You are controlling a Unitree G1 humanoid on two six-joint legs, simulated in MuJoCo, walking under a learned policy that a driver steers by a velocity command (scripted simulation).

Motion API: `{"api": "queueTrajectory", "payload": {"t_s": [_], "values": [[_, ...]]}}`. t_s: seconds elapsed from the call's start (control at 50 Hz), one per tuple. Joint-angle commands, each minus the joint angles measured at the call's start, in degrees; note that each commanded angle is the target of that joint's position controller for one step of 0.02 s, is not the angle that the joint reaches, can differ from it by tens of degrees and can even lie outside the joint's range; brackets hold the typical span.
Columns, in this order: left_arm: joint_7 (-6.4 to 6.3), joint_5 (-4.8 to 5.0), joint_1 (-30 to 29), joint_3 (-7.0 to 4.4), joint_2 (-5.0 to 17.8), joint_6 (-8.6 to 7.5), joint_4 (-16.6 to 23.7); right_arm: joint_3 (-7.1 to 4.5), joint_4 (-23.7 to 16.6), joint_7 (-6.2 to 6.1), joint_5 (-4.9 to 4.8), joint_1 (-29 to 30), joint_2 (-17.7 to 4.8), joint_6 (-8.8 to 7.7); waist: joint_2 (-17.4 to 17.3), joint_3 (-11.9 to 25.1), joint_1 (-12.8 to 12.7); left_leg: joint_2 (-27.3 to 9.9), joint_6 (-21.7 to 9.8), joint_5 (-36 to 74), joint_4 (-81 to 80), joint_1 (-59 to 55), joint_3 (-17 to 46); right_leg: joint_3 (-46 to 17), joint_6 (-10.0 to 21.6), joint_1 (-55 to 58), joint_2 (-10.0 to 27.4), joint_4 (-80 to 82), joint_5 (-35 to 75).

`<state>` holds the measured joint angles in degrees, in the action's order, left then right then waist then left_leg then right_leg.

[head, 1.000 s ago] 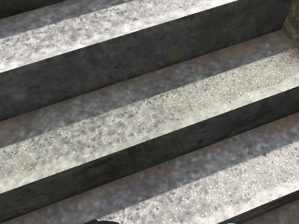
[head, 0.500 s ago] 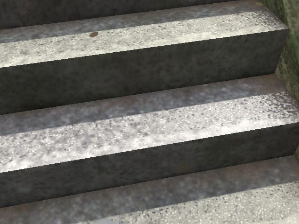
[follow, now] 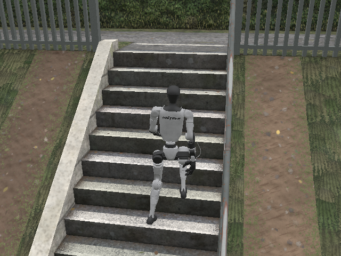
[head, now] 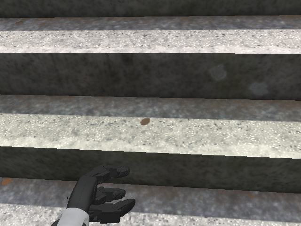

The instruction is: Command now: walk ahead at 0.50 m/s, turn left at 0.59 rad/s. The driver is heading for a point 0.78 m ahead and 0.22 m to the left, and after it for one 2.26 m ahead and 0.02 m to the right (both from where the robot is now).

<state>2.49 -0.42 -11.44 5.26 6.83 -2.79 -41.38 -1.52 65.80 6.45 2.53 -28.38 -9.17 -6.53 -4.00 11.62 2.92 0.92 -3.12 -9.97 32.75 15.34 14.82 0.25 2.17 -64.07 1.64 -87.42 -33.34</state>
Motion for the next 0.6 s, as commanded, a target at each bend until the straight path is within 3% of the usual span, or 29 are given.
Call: {"api": "queueTrajectory", "payload": {"t_s": [0.02,0.04,0.06,0.08,0.1,0.12,0.14,0.16,0.18,0.2,0.22,0.24,0.26,0.28,0.3,0.32,0.34,0.38,0.4,0.42,0.44,0.46,0.48,0.5,0.52,0.54,0.56,0.58,0.6], "values": [[-1.05,-3.57,40.43,-7.39,22.51,1.41,-10.05,-0.61,-3.73,1.64,2.01,2.10,0.34,-0.80,28.41,13.59,-17.12,9.94,-5.68,7.35,56.16,40.59,5.62,-65.11,22.90,63.53,17.71,60.51,-4.19],[-1.39,-3.52,39.61,-7.69,22.88,0.78,-12.85,-1.03,-3.61,1.47,-0.74,7.12,-1.14,-0.25,22.74,-2.39,-16.05,7.57,-7.49,13.74,74.30,54.63,6.19,-61.15,16.08,54.94,15.24,65.12,-26.33],[-1.12,-2.19,31.26,-7.72,20.15,0.23,-14.41,-0.42,-3.12,0.53,-2.12,8.44,-0.38,-0.09,22.81,-10.29,-9.87,4.19,-9.36,17.92,77.78,57.93,1.83,-47.25,14.40,43.84,14.93,61.09,-22.37],[-0.69,-2.19,25.47,-6.18,11.88,0.51,-16.08,-0.40,-3.84,0.07,-1.27,9.15,-1.13,0.85,9.12,-8.40,-6.07,3.38,-11.48,18.71,81.04,54.68,0.32,-37.81,13.88,38.70,15.28,59.43,-14.11],[-0.90,-1.56,22.76,-4.51,4.26,0.72,-17.28,0.03,-4.99,0.00,-0.78,10.30,-0.61,1.84,2.81,-7.54,-3.89,2.51,-13.00,19.99,80.01,53.32,1.42,-31.51,11.58,37.36,15.84,58.62,-6.68],[-1.34,-1.33,17.33,-2.73,-1.81,0.76,-17.40,0.60,-5.53,0.22,-0.87,10.73,0.02,2.70,2.34,-5.20,-0.84,0.27,-13.45,18.06,82.90,52.38,0.84,-27.95,10.19,35.23,15.59,60.89,-0.44],[-1.66,-1.69,15.84,-2.16,-4.22,0.11,-17.94,0.94,-6.46,0.46,-1.73,11.72,0.91,3.58,2.70,-6.24,0.18,0.36,-14.13,16.27,84.54,55.07,1.65,-22.70,9.50,35.85,14.43,62.98,3.37],[-2.19,-2.58,15.66,-2.31,-4.29,-0.97,-19.17,1.74,-7.13,0.63,-2.41,12.77,1.94,3.89,2.88,-7.36,1.52,0.17,-14.33,15.00,85.09,57.88,0.78,-15.36,8.09,36.63,12.96,64.31,8.31],[-1.99,-5.28,18.35,-2.39,-4.30,-2.13,-20.80,2.25,-10.48,0.36,-2.89,17.39,1.39,3.93,0.39,-5.35,2.82,-1.92,-15.32,18.47,80.10,55.71,-3.99,-4.90,4.48,35.98,10.50,65.90,14.59],[-2.24,-5.39,16.30,-2.98,-2.38,-3.19,-19.57,2.78,-10.50,0.53,-2.84,17.01,1.18,4.09,1.98,-5.62,2.93,-1.82,-13.66,17.79,77.17,54.56,-5.12,-1.70,5.45,35.27,9.65,67.70,14.53],[-2.30,-6.22,16.37,-3.82,1.00,-3.48,-18.47,2.80,-11.98,1.17,-2.99,20.18,-0.65,4.20,2.93,-5.43,1.19,-2.04,-11.56,15.65,76.33,53.67,-8.96,2.31,6.43,35.22,9.38,71.37,14.77],[-1.81,-6.54,18.26,-3.79,1.91,-3.29,-18.50,2.18,-12.88,1.33,-3.09,23.04,-3.50,4.44,2.71,-4.90,0.53,-1.77,-11.64,15.80,78.50,53.83,-9.04,3.21,6.96,35.59,9.71,72.76,17.39],[-1.66,-6.73,24.36,-3.65,2.13,-2.66,-20.97,2.31,-11.41,1.86,-3.15,21.89,-3.16,4.82,8.57,-5.77,-1.41,-0.91,-12.17,9.36,95.06,60.39,-9.98,1.90,9.68,41.35,11.83,74.05,18.34],[-1.39,-7.40,29.53,-3.22,1.56,-2.48,-23.59,2.67,-11.67,1.32,-3.16,21.76,-2.47,4.83,6.97,-8.43,-1.81,0.08,-14.39,7.50,99.72,71.91,-6.34,0.98,9.69,50.13,13.42,73.58,16.16],[-0.93,-8.08,34.51,-2.79,1.18,-2.44,-25.29,3.12,-12.83,0.29,-3.11,24.77,-2.51,4.62,4.07,-10.08,-3.84,-0.10,-15.44,7.43,98.16,79.82,-4.12,0.93,9.65,57.63,14.73,73.18,16.50],[-0.44,-8.24,38.39,-2.42,0.91,-2.60,-26.45,3.73,-14.96,-0.68,-3.00,29.48,-1.76,4.06,3.92,-8.76,-5.10,-0.77,-16.17,6.68,94.82,82.41,-5.43,1.95,9.46,62.95,14.70,73.44,18.33],[-0.49,-8.44,41.70,-2.45,2.09,-2.61,-27.22,4.45,-16.67,-1.43,-3.21,32.60,-0.76,4.16,6.30,-9.12,-6.24,-0.94,-15.68,5.72,94.49,85.25,-6.47,1.60,10.46,66.76,14.79,74.58,19.56],[-0.12,-9.30,41.67,-2.01,1.32,-2.48,-27.75,5.43,-18.52,-1.85,-3.89,34.90,0.82,5.10,6.97,-10.32,-5.38,-2.81,-16.26,7.70,90.50,84.25,-9.30,4.74,10.44,64.74,14.53,77.85,24.10],[-0.07,-9.47,43.11,-1.87,1.20,-2.63,-27.66,5.57,-19.28,-1.79,-3.59,35.61,0.28,5.57,6.68,-10.45,-5.47,-3.89,-16.03,8.90,88.82,83.31,-11.11,6.23,10.54,65.02,14.43,79.01,26.42],[0.42,-9.79,45.18,-1.81,1.62,-2.59,-28.43,5.61,-21.85,-1.52,-2.51,40.38,-0.91,6.38,4.95,-10.06,-6.39,-5.36,-16.22,10.12,80.50,82.55,-14.46,7.93,10.81,65.79,14.44,81.06,26.44],[0.43,-9.71,48.96,-1.89,1.62,-2.66,-29.94,5.58,-23.55,-1.66,-1.89,43.75,-0.62,7.24,6.67,-10.07,-7.38,-6.40,-15.94,9.50,78.19,81.03,-16.95,8.61,11.19,67.47,14.78,82.02,33.64],[1.02,-10.23,51.07,-1.72,1.45,-2.46,-31.26,5.86,-25.48,-2.51,-2.57,45.63,-0.41,8.72,6.03,-11.24,-7.37,-7.29,-15.28,9.91,71.50,81.92,-15.54,9.07,10.64,69.87,15.85,82.46,36.09],[2.03,-7.55,45.41,-2.22,3.53,-2.46,-28.03,5.93,-26.46,-1.63,-1.06,48.92,-0.52,10.53,6.98,-9.79,-5.24,-8.55,-14.11,5.93,63.72,70.19,-23.35,13.01,11.16,62.33,15.59,86.06,43.80],[3.26,-5.80,42.88,-2.71,5.59,-2.43,-27.35,6.72,-28.70,-1.11,-1.05,54.72,0.27,12.38,7.55,-10.28,-5.06,-8.09,-12.89,-7.67,57.90,59.61,-24.29,13.59,11.58,56.13,17.95,89.95,51.03],[3.79,-4.61,43.22,-2.66,7.57,-3.44,-27.48,6.13,-29.53,0.67,-0.89,54.28,0.32,13.34,10.49,-8.76,-1.20,-5.30,-12.48,-5.76,59.02,48.19,-30.08,16.31,13.22,51.45,18.86,88.51,77.86],[4.13,-4.39,44.27,-2.87,10.25,-4.89,-28.06,5.41,-29.62,1.35,-2.11,48.80,0.67,12.66,14.43,-7.53,3.00,-1.63,-11.78,-6.00,57.92,42.16,-29.65,18.09,11.90,55.63,19.04,81.76,108.42],[3.93,-3.13,44.49,-4.49,15.55,-5.47,-27.47,5.10,-28.00,1.37,-2.49,41.67,-0.50,11.96,18.31,-4.94,5.21,1.72,-10.85,-7.52,47.93,39.87,-29.47,16.85,11.60,65.32,19.50,77.18,124.98],[3.67,-2.57,43.54,-5.55,17.88,-5.63,-26.36,4.22,-25.90,0.72,-2.87,36.98,-3.07,10.50,18.63,-3.37,5.62,5.36,-9.68,-10.63,34.44,35.00,-30.26,16.19,10.27,72.92,19.46,71.45,132.84],[4.56,-5.94,45.37,-5.96,18.41,-5.50,-27.53,2.77,-22.93,-0.60,-3.68,27.26,-6.68,10.01,20.55,3.41,7.61,7.35,-11.05,-10.75,33.67,19.13,-24.61,14.11,9.80,67.31,19.41,59.92,139.87]]}}
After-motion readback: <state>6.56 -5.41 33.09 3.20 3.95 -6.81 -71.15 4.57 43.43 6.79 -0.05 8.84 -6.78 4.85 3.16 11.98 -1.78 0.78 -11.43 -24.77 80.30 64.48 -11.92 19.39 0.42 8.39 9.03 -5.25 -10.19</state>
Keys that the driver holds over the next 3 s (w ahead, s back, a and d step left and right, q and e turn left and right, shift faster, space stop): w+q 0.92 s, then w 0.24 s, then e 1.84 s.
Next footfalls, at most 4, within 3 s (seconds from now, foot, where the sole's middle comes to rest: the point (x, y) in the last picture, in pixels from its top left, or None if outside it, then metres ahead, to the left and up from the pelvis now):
0.58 left None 0.43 0.17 -0.41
1.02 right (133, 128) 0.68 0.07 -0.22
1.48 left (42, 122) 0.74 0.38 -0.22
1.92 right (120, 120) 0.72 0.11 -0.22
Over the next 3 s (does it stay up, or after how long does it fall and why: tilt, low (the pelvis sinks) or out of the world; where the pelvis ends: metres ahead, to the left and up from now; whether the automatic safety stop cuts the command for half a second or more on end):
stays up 0.69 0.18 0.55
